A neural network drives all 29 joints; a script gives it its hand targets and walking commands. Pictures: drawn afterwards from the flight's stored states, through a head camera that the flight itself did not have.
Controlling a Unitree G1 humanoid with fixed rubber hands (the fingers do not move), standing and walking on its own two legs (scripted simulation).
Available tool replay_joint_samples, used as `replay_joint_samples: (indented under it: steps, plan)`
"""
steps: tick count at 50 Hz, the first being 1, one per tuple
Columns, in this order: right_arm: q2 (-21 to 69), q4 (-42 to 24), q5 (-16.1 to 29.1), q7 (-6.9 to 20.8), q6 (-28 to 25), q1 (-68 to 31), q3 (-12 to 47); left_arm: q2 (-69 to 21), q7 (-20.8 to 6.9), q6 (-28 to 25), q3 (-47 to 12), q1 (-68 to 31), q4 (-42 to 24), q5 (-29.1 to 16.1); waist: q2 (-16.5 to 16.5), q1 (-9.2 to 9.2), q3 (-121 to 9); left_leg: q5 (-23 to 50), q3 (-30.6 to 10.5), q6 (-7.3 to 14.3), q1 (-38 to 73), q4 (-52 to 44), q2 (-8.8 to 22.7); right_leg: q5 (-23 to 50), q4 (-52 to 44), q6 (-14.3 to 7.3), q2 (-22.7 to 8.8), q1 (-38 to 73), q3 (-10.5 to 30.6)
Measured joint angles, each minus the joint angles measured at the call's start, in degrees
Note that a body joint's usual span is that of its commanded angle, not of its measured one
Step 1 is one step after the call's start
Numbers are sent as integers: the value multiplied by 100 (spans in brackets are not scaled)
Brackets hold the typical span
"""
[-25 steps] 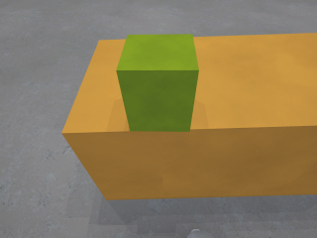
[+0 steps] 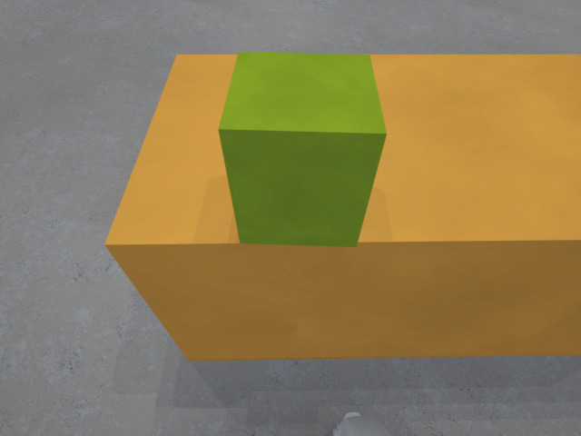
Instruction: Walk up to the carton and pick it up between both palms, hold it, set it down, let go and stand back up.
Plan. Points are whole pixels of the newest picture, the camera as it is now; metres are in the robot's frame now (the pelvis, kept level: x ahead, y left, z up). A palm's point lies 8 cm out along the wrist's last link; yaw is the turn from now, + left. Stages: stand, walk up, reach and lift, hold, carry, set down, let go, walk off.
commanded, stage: walk up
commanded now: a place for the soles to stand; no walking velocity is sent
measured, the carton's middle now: (300, 155) +0.54 +0.02 +0.07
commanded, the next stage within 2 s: none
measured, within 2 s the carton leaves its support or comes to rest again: neither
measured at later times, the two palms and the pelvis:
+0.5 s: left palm out of the picture +0.05 +0.30 -0.12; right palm out of the picture +0.09 -0.29 -0.12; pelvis +0.01 +0.00 +0.00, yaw +0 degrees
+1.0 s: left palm out of the picture +0.05 +0.31 -0.11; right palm out of the picture +0.10 -0.28 -0.12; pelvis +0.00 +0.01 +0.00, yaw +0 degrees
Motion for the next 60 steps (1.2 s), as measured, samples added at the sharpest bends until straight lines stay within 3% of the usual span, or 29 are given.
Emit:
replay_joint_samples:
  steps: [4,7,10,19,23,26,35,39,42,51,55,58,60]
  plan:
    - [0,0,0,78,-17,-143,0,0,6,0,0,-13,12,0,5,-1,-17,199,-1,-14,1,-18,-11,-73,64,-15,-10,-16,1]
    - [0,10,0,88,-25,-143,-1,0,10,0,0,-32,18,0,4,-1,-19,152,-1,-21,1,-18,-11,-660,250,-21,-8,-68,-1]
    - [0,11,0,84,-26,-147,0,0,9,-8,0,-37,23,0,4,-1,-20,141,0,-56,1,-18,-11,122,64,-5,-15,-45,-1]
    - [0,1,0,95,9,-259,0,0,15,-59,0,-57,36,0,26,-1,-19,133,0,-59,1,-18,-45,-95,133,-2,-48,-56,3]
    - [0,43,0,104,10,-204,-1,0,25,-49,0,-87,36,0,26,-1,-19,133,0,-59,1,-18,-45,-728,329,-5,-45,-104,2]
    - [0,69,0,90,9,-202,-1,0,25,-51,0,-90,41,0,29,-1,-20,131,0,-64,1,-18,-42,104,116,17,-49,-70,2]
    - [0,32,0,114,42,-253,0,0,27,-74,0,-100,47,0,44,-1,-20,138,0,-64,1,-18,-83,-103,151,-1,-80,-66,15]
    - [0,65,0,114,43,-195,-1,0,28,-58,0,-108,47,0,44,-1,-20,132,0,-64,1,-18,-83,-711,329,-12,-78,-108,13]
    - [0,69,0,100,42,-199,-1,0,28,-60,0,-108,54,0,50,-1,-20,131,-1,-65,1,-18,-76,210,99,17,-79,-70,12]
    - [0,16,0,132,53,-243,0,0,29,-70,0,-117,55,0,56,-1,-20,136,-1,-63,1,-19,-120,-136,163,9,-112,-72,25]
    - [0,43,0,118,53,-166,-1,0,30,-55,0,-136,54,0,53,-1,-20,129,0,-40,1,-19,-120,-819,364,-2,-109,-114,25]
    - [0,43,0,94,53,-160,-1,0,30,-56,0,-137,56,0,54,-1,-20,128,0,-41,1,-19,-117,252,94,20,-114,-69,24]
    - [0,3,0,92,54,-179,0,0,30,-70,0,-137,56,0,59,-1,-20,134,0,-41,1,-19,-114,24,149,59,-114,-77,23]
